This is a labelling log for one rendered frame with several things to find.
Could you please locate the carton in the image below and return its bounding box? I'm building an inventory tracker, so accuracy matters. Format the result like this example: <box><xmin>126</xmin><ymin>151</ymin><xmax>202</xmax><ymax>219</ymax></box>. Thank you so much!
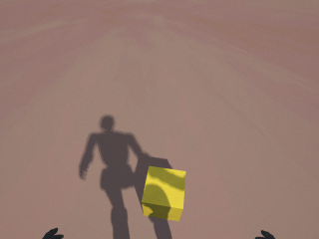
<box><xmin>142</xmin><ymin>166</ymin><xmax>186</xmax><ymax>221</ymax></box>

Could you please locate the left robot hand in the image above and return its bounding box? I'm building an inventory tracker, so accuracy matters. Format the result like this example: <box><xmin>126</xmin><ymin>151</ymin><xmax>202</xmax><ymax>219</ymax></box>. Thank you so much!
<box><xmin>42</xmin><ymin>228</ymin><xmax>64</xmax><ymax>239</ymax></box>

